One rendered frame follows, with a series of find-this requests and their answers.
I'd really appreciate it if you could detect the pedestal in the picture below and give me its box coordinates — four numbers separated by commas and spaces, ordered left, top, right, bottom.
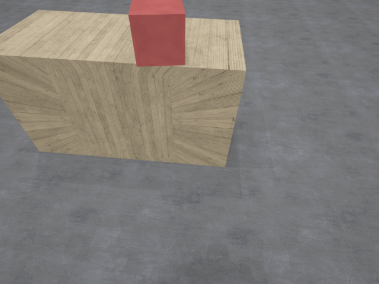
0, 10, 246, 167

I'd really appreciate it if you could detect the carton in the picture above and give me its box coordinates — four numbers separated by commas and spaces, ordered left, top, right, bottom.
129, 0, 185, 67

